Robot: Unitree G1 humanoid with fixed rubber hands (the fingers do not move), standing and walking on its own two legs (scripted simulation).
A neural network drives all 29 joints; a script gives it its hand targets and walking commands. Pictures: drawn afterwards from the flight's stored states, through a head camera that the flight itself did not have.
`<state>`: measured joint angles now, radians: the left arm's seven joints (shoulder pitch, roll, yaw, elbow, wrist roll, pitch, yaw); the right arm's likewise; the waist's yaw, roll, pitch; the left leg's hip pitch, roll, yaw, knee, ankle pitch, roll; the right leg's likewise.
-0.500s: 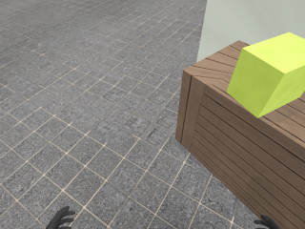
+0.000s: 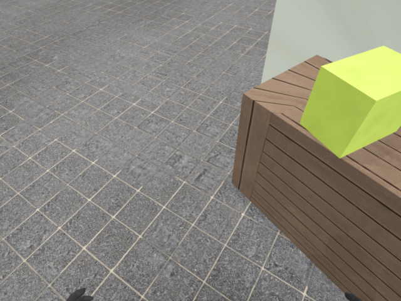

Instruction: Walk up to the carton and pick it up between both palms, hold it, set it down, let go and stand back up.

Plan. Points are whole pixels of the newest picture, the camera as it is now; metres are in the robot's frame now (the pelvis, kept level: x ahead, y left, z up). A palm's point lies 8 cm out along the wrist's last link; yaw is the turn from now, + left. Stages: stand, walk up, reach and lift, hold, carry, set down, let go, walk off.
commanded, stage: stand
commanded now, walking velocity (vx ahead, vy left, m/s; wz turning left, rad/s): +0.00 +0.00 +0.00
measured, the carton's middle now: (361, 101) +0.68 -0.47 -0.01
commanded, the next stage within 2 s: walk up in 0.58 s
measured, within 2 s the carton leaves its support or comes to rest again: neither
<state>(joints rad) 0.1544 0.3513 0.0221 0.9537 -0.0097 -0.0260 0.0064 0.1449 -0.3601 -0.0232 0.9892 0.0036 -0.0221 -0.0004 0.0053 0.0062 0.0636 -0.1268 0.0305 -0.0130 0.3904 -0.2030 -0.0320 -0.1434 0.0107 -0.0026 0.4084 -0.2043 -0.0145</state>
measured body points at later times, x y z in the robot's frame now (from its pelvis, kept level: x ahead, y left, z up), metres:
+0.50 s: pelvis +0.01 +0.00 +0.00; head +0.01 +0.00 +0.45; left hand +0.11 +0.30 -0.12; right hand +0.09 -0.31 -0.12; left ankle +0.01 +0.14 -0.74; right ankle +0.01 -0.11 -0.74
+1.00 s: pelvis +0.03 -0.03 -0.01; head +0.04 -0.04 +0.44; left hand +0.17 +0.29 -0.10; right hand +0.07 -0.39 -0.10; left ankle +0.01 +0.14 -0.74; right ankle +0.07 -0.20 -0.71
